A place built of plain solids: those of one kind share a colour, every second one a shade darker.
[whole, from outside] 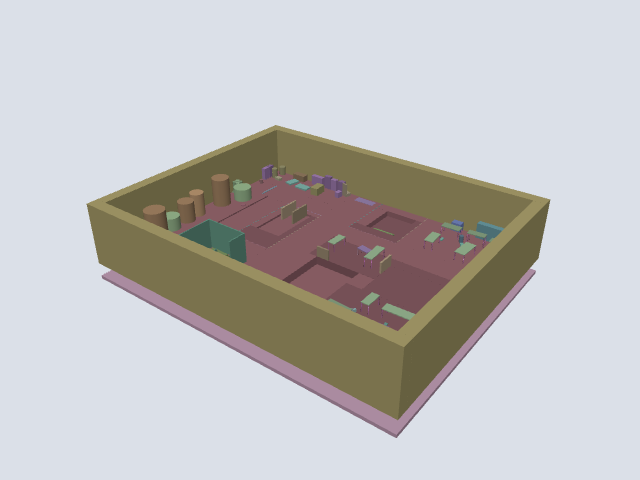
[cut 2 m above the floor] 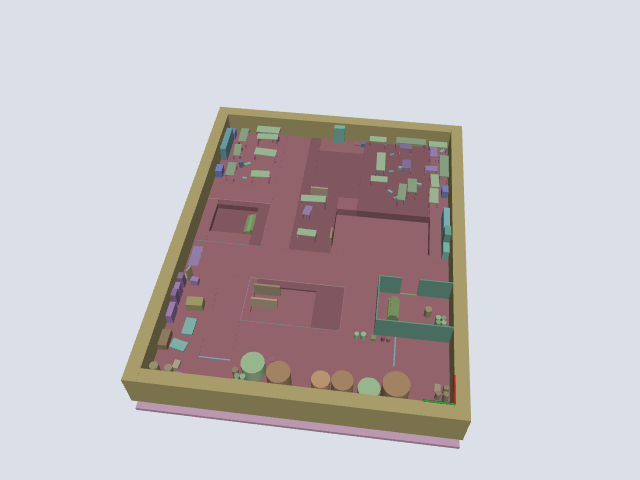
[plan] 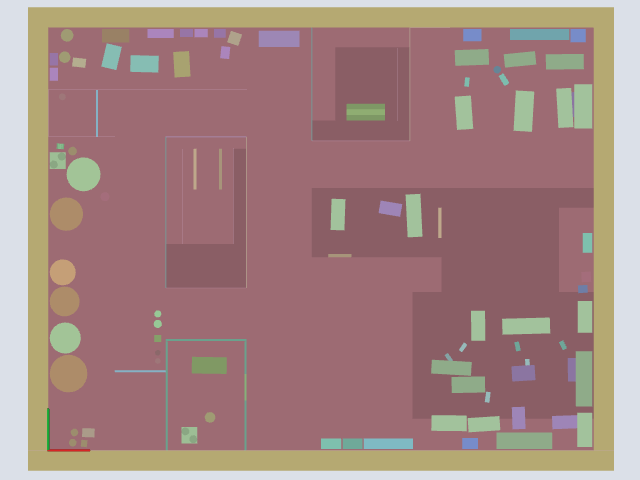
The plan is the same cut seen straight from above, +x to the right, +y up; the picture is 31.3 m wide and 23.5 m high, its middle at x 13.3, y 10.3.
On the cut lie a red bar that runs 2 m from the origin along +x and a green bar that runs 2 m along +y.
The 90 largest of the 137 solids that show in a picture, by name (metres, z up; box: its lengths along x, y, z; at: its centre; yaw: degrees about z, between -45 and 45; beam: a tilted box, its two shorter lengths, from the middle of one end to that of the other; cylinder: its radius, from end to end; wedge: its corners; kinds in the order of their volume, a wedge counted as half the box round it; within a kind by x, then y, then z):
{
 "floor_1": {"box": [3.25, 15.35, 1.12], "at": [1.62, 7.67, -0.44]},
 "floor_2": {"box": [2.5, 15.35, 1.0], "at": [4.5, 7.67, -0.5]},
 "floor_3": {"box": [9.7, 2.3, 1.0], "at": [4.85, 16.5, -0.5]},
 "floor_4": {"box": [9.7, 3.05, 1.0], "at": [4.85, 19.18, -0.5]},
 "floor_5": {"box": [0.8, 4.67, 2.1], "at": [6.15, 12.44, -1.05]},
 "floor_6": {"box": [3.95, 5.45, 1.0], "at": [7.72, 2.73, -0.5]},
 "floor_7": {"box": [3.95, 2.5, 1.0], "at": [7.72, 6.7, -0.5]},
 "floor_8": {"box": [3.95, 2.15, 2.1], "at": [7.72, 9.03, -1.05]},
 "floor_9": {"box": [3.95, 0.58, 2.1], "at": [7.72, 15.06, -1.05]},
 "floor_10": {"box": [2.51, 4.67, 1.93], "at": [7.8, 12.44, -1.14]},
 "floor_11": {"box": [0.64, 4.67, 2.1], "at": [9.38, 12.44, -1.05]},
 "floor_12": {"box": [3.2, 20.7, 1.0], "at": [11.3, 10.35, -0.5]},
 "floor_13": {"box": [0.8, 7.91, 2.1], "at": [13.3, 5.5, -1.05]},
 "floor_14": {"box": [1.15, 3.59, 2.1], "at": [13.47, 17.95, -1.05]},
 "floor_15": {"box": [4.8, 1.0, 2.1], "at": [15.3, 15.65, -1.05]},
 "floor_16": {"box": [4.8, 0.96, 2.1], "at": [15.3, 20.22, -1.05]},
 "floor_17": {"box": [3.05, 3.59, 1.59], "at": [15.57, 17.95, -1.3]},
 "floor_18": {"box": [4.13, 7.91, 1.36], "at": [15.77, 5.5, -1.42]},
 "floor_19": {"box": [6.35, 2.42, 2.1], "at": [16.07, 10.67, -1.05]},
 "floor_20": {"box": [0.6, 3.59, 2.1], "at": [17.4, 17.95, -1.05]},
 "floor_21": {"box": [1.42, 1.71, 2.1], "at": [18.54, 8.61, -1.05]},
 "floor_22": {"box": [2.0, 5.55, 1.0], "at": [18.7, 17.93, -0.5]},
 "floor_23": {"box": [13.8, 1.55, 2.1], "at": [19.8, 0.78, -1.05]},
 "floor_24": {"box": [13.8, 0.97, 2.1], "at": [19.8, 12.37, -1.05]},
 "floor_25": {"box": [13.8, 2.3, 1.0], "at": [19.8, 14.0, -0.5]},
 "floor_26": {"box": [5.75, 4.13, 2.1], "at": [22.12, 9.81, -1.05]},
 "floor_27": {"box": [8.87, 6.2, 2.1], "at": [22.27, 4.65, -1.05]},
 "floor_28": {"box": [7.0, 5.55, 1.0], "at": [23.2, 17.93, -0.5]},
 "floor_29": {"box": [1.7, 4.13, 2.1], "at": [25.85, 9.81, -1.05]},
 "wall_1": {"box": [1.0, 20.7, 5.5], "at": [-0.5, 10.35, 1.75]},
 "wall_2": {"box": [28.7, 1.0, 5.5], "at": [13.35, -0.5, 1.75]},
 "wall_3": {"box": [28.7, 1.0, 5.5], "at": [13.35, 21.2, 1.75]},
 "wall_4": {"box": [1.0, 20.7, 5.5], "at": [27.2, 10.35, 1.75]},
 "floor_base_1": {"box": [28.7, 22.7, 0.3], "at": [13.35, 10.35, -2.35]},
 "vat_1": {"cylinder": 0.64, "from": [0.7, 8.72, 0.12], "to": [0.7, 8.72, 2.26]},
 "vat_2": {"cylinder": 0.73, "from": [0.8, 7.29, 0.12], "to": [0.8, 7.29, 2.0]},
 "vat_3": {"cylinder": 0.81, "from": [0.89, 11.57, 0.12], "to": [0.89, 11.57, 2.73]},
 "vat_4": {"cylinder": 0.92, "from": [0.99, 3.76, 0.12], "to": [0.99, 3.76, 2.65]},
 "tank_low_1": {"cylinder": 0.76, "from": [0.83, 5.5, 0.12], "to": [0.83, 5.5, 1.31]},
 "tank_low_2": {"cylinder": 0.83, "from": [1.72, 13.52, 0.12], "to": [1.72, 13.52, 1.3]},
 "bar_rack_1": {"box": [2.42, 0.52, 1.33], "at": [16.65, 0.33, 0.67]},
 "bar_rack_2": {"box": [2.9, 0.54, 1.38], "at": [24.06, 20.36, 0.69]},
 "part_1": {"box": [0.1, 5.35, 2.65], "at": [5.8, 2.67, 1.27]},
 "part_2": {"box": [3.95, 0.1, 2.65], "at": [7.72, 5.4, 1.27]},
 "part_3": {"box": [0.1, 2.44, 2.65], "at": [9.65, 1.22, 1.27]},
 "part_4": {"box": [0.1, 1.61, 2.65], "at": [9.65, 4.54, 1.27]},
 "tool_cabinet_1": {"box": [1.0, 0.51, 1.01], "at": [13.85, 0.33, 0.51]},
 "tool_cabinet_2": {"box": [0.97, 0.51, 1.89], "at": [14.89, 0.33, 0.94]},
 "tool_cabinet_3": {"box": [0.47, 0.98, 1.83], "at": [26.39, 10.16, 0.92]},
 "crate_stack_1": {"box": [0.4, 0.62, 1.16], "at": [0.27, 19.15, 0.58]},
 "crate_stack_2": {"box": [0.41, 0.64, 1.19], "at": [0.28, 18.42, 0.59]},
 "crate_stack_3": {"box": [1.28, 0.44, 0.93], "at": [5.5, 20.41, 0.47]},
 "crate_stack_4": {"box": [0.65, 0.39, 1.29], "at": [6.76, 20.43, 0.65]},
 "crate_stack_5": {"box": [0.66, 0.4, 1.13], "at": [7.48, 20.43, 0.56]},
 "crate_stack_6": {"box": [0.58, 0.43, 1.18], "at": [8.4, 20.41, 0.59]},
 "crate_stack_7": {"box": [0.44, 0.6, 0.54], "at": [8.66, 19.47, 0.27], "yaw": -5.7},
 "keg_stack_1": {"cylinder": 0.2, "from": [0.27, 14.0, 0.26], "to": [0.27, 14.0, 1.26]},
 "keg_stack_2": {"cylinder": 0.2, "from": [0.27, 14.39, 0.26], "to": [0.27, 14.39, 1.26]},
 "keg_stack_3": {"box": [0.78, 0.82, 0.19], "at": [0.46, 14.19, 0.17]},
 "keg_stack_4": {"cylinder": 0.2, "from": [0.66, 14.0, 0.26], "to": [0.66, 14.0, 1.26]},
 "keg_stack_5": {"cylinder": 0.2, "from": [0.66, 14.39, 0.26], "to": [0.66, 14.39, 1.26]},
 "keg_stack_6": {"cylinder": 0.19, "from": [6.71, 0.55, 0.14], "to": [6.71, 0.55, 1.12]},
 "keg_stack_7": {"cylinder": 0.19, "from": [6.71, 0.93, 0.14], "to": [6.71, 0.93, 1.12]},
 "keg_stack_8": {"box": [0.77, 0.82, 0.19], "at": [6.9, 0.74, 0.05]},
 "keg_stack_9": {"cylinder": 0.19, "from": [7.1, 0.55, 0.14], "to": [7.1, 0.55, 1.12]},
 "keg_stack_10": {"cylinder": 0.19, "from": [7.1, 0.93, 0.14], "to": [7.1, 0.93, 1.12]},
 "rail_1": {"box": [0.16, 2.0, 1.18], "at": [7.18, 13.77, 0.41]},
 "rail_2": {"box": [0.16, 2.0, 1.18], "at": [8.43, 13.77, 0.41]},
 "rail_3": {"box": [1.14, 0.16, 0.95], "at": [14.27, 9.54, 0.47]},
 "rail_4": {"box": [0.16, 1.49, 1.0], "at": [19.17, 11.14, 0.5]},
 "offcut_bin_1": {"box": [0.77, 0.54, 0.76], "at": [20.65, 0.34, 0.38]},
 "offcut_bin_2": {"box": [0.89, 0.6, 0.78], "at": [20.76, 20.33, 0.39]},
 "offcut_bin_3": {"box": [0.75, 0.65, 0.72], "at": [25.94, 20.3, 0.36]},
 "cask_row_1": {"box": [1.71, 0.82, 0.6], "at": [7.88, 4.16, 0.3], "yaw": -0.8},
 "cask_row_2": {"box": [1.71, 0.51, 0.23], "at": [7.88, 4.16, 0.71], "yaw": -0.8},
 "pallet_load_1": {"box": [0.78, 1.25, 0.73], "at": [6.54, 18.9, 0.36], "yaw": 3.3},
 "workbench_top_1": {"box": [0.91, 1.98, 0.06], "at": [23.28, 16.61, 0.79], "yaw": -3.3},
 "workbench_top_2": {"box": [2.73, 0.81, 0.07], "at": [23.3, 0.47, 0.94]},
 "workbench_top_3": {"box": [2.34, 0.78, 0.07], "at": [23.39, 6.09, 0.75], "yaw": 1.5},
 "workbench_top_4": {"box": [0.88, 2.17, 0.06], "at": [26.19, 16.85, 0.97]},
 "workbench_top_5": {"box": [0.81, 2.71, 0.07], "at": [26.23, 3.5, 0.97]},
 "barrel_1": {"cylinder": 0.28, "from": [0.8, 19.25, 0.0], "to": [0.8, 19.25, 0.96]},
 "barrel_2": {"cylinder": 0.31, "from": [0.92, 20.32, 0.0], "to": [0.92, 20.32, 0.82]},
 "barrel_3": {"cylinder": 0.26, "from": [7.92, 1.61, 0.0], "to": [7.92, 1.61, 0.83]},
 "sack_pile_1": {"box": [1.33, 0.66, 0.61], "at": [3.29, 20.3, 0.3]},
 "pallet_1": {"box": [0.76, 1.17, 0.2], "at": [3.09, 19.27, 0.05], "yaw": -13.3},
 "pallet_2": {"box": [1.38, 0.82, 0.16], "at": [4.71, 18.92, 0.08], "yaw": -1.5},
 "tread_1": {"box": [1.88, 0.28, 0.38], "at": [15.54, 16.29, -0.32]},
 "tread_2": {"box": [1.88, 0.28, 0.26], "at": [15.54, 16.56, -0.38]},
 "bin_1": {"cylinder": 0.21, "from": [1.18, 14.65, 0.12], "to": [1.18, 14.65, 1.03]}
}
